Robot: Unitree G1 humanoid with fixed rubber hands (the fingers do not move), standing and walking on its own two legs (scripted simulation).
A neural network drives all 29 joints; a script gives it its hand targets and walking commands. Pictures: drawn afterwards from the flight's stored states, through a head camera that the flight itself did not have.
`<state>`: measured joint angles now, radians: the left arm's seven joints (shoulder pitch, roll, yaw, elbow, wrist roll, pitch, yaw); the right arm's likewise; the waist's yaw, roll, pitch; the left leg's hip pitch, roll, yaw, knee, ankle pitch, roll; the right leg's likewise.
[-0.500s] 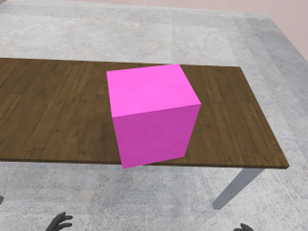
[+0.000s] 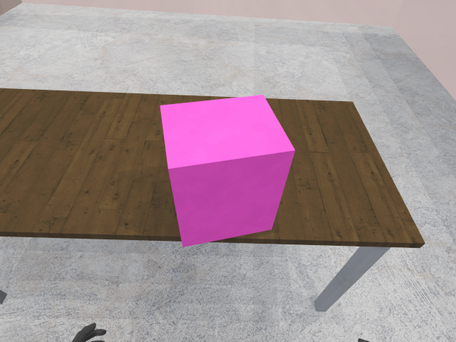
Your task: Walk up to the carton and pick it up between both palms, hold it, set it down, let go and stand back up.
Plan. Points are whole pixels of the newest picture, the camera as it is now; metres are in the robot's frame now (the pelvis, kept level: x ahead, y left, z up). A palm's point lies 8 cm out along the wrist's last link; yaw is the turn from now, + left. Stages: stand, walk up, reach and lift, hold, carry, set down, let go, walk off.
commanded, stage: stand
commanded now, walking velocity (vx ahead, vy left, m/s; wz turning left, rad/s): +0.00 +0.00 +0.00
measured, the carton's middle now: (221, 173) +0.46 +0.01 +0.03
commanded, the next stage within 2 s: walk up in 0.56 s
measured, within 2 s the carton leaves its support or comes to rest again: neither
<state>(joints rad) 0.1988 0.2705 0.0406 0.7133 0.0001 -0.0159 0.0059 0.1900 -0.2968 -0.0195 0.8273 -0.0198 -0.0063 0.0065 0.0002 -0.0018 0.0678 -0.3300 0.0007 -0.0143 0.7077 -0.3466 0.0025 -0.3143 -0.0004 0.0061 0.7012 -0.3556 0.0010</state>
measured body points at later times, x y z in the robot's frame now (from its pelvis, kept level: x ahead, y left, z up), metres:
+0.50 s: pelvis -0.01 +0.00 +0.00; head +0.01 +0.00 +0.45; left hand +0.12 +0.26 -0.11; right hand +0.09 -0.28 -0.12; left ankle +0.02 +0.12 -0.72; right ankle +0.01 -0.12 -0.72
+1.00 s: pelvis -0.02 +0.02 +0.00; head +0.02 +0.03 +0.45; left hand +0.07 +0.32 -0.11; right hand +0.07 -0.28 -0.11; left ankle -0.01 +0.16 -0.68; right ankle +0.01 -0.12 -0.72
